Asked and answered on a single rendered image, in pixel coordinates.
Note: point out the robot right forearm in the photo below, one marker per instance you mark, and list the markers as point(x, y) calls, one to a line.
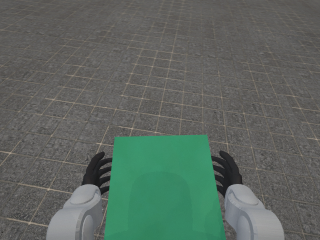
point(248, 216)

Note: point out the left robot hand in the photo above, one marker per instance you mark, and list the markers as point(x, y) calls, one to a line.
point(93, 172)

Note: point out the robot left forearm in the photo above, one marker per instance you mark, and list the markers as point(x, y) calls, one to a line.
point(80, 216)

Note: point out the carton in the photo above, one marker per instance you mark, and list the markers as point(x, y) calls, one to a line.
point(163, 188)

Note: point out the right robot hand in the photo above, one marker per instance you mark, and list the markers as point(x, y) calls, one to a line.
point(230, 172)

